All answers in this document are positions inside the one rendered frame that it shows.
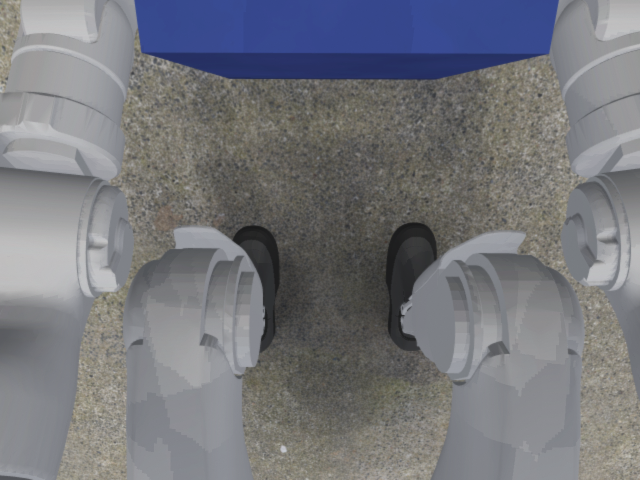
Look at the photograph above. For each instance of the right robot thigh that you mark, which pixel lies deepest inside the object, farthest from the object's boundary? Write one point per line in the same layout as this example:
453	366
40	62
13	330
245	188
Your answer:
497	322

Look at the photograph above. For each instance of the robot right forearm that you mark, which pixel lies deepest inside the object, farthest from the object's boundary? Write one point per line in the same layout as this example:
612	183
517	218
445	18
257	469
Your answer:
595	51

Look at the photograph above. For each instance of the robot left forearm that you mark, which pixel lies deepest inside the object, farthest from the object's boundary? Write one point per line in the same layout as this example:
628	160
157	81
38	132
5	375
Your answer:
70	67

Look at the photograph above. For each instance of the carton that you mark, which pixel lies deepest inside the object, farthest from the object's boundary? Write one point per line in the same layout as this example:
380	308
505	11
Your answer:
344	39

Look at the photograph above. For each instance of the left robot upper arm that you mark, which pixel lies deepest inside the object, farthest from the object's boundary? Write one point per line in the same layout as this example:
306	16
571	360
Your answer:
64	240

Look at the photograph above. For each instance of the robot thigh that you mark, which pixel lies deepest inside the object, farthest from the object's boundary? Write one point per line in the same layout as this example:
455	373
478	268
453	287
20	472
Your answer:
497	322
203	324

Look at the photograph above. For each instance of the right robot upper arm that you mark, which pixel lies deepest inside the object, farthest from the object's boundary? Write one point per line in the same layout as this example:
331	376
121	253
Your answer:
600	240

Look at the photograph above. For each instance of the left robot thigh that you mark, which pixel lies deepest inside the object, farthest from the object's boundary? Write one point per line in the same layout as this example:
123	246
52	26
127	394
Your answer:
203	324

